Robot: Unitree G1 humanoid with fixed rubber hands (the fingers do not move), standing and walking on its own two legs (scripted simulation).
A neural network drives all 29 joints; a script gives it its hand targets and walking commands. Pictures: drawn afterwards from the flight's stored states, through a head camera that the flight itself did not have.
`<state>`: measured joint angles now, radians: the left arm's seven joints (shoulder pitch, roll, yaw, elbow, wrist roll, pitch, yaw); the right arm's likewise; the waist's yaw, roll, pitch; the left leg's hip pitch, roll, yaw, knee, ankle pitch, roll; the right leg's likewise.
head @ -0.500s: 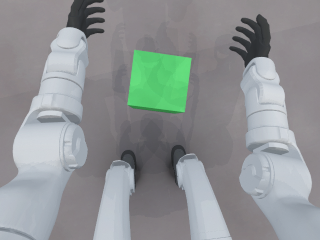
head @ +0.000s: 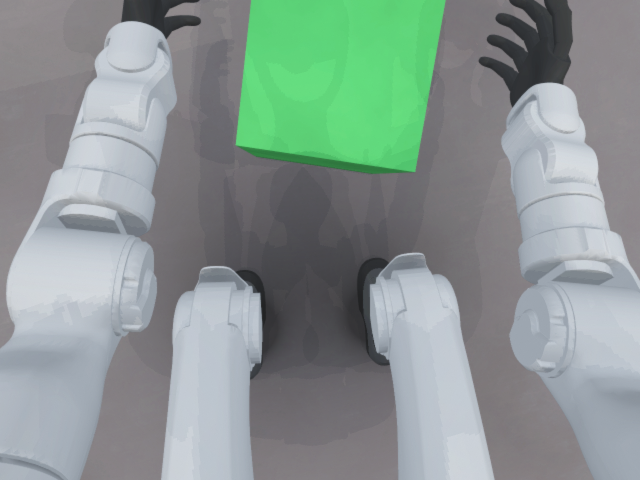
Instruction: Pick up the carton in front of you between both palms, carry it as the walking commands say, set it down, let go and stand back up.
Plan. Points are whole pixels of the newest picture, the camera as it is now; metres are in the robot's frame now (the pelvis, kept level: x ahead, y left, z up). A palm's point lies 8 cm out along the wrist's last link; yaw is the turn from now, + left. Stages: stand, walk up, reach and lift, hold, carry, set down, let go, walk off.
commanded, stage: reach and lift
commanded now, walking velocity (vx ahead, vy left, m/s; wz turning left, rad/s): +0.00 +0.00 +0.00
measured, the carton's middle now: (329, 92) +0.52 -0.04 -0.32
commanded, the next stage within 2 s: none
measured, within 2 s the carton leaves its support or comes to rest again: leaves its support in 1.08 s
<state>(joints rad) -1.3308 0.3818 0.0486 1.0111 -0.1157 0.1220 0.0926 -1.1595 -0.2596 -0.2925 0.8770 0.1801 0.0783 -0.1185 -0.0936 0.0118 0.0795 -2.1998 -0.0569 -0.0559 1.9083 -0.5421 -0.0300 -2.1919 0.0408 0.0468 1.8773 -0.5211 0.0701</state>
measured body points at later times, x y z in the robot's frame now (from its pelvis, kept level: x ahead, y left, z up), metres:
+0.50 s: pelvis -0.01 +0.00 -0.08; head +0.37 +0.00 +0.16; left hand +0.57 +0.14 -0.27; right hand +0.51 -0.22 -0.27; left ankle +0.09 +0.12 -0.41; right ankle +0.11 -0.13 -0.41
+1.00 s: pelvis -0.01 +0.00 -0.08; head +0.36 +0.01 +0.17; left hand +0.57 +0.11 -0.26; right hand +0.51 -0.19 -0.26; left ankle +0.09 +0.12 -0.41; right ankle +0.11 -0.13 -0.41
